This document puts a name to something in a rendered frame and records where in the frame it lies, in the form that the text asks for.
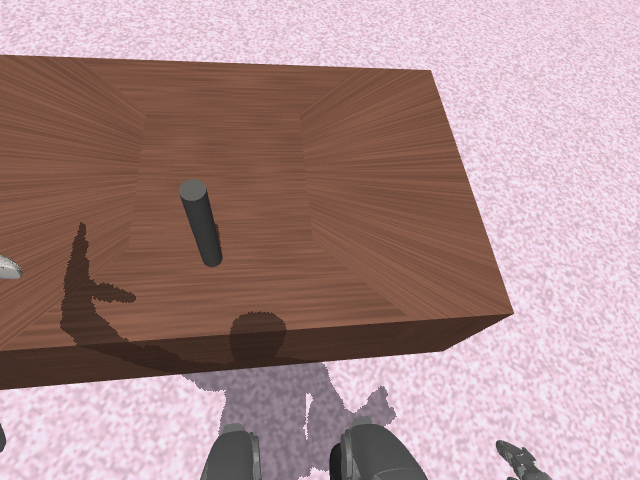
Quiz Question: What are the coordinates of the left robot hand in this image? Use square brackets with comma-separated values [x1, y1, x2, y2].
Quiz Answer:
[0, 255, 23, 279]

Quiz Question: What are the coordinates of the can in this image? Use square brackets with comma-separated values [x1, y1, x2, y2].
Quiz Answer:
[179, 179, 223, 267]

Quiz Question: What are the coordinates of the right robot hand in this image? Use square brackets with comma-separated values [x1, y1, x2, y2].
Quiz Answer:
[496, 440, 553, 480]

